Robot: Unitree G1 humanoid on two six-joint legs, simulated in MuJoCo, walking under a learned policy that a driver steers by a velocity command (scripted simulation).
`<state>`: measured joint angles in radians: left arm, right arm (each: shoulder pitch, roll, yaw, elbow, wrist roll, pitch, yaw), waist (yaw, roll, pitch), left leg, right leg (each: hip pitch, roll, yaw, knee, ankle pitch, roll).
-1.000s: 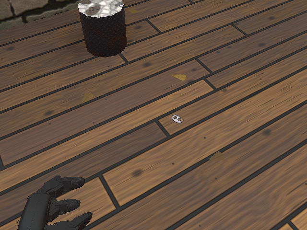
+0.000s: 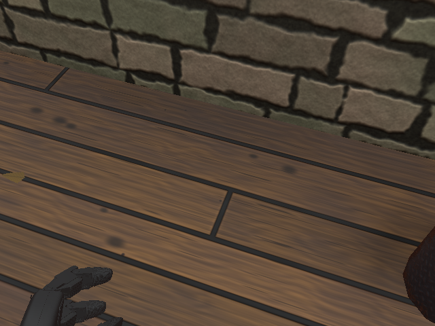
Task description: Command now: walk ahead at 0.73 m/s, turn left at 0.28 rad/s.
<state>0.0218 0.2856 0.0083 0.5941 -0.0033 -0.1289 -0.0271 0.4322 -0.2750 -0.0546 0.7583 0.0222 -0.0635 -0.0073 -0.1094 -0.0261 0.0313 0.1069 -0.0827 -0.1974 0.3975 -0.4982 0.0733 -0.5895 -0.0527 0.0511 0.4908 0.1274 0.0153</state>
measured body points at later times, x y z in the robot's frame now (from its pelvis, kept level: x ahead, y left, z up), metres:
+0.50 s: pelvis +0.26 -0.03 +0.01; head +0.29 +0.00 +0.46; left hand +0.33 +0.27 -0.11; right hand +0.49 -0.26 -0.06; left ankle +0.34 +0.07 -0.72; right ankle +0.21 -0.16 -0.71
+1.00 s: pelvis +0.34 -0.06 +0.02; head +0.37 -0.05 +0.47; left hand +0.28 +0.26 -0.07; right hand +0.66 -0.20 -0.06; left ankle +0.29 +0.05 -0.66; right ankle +0.43 -0.14 -0.72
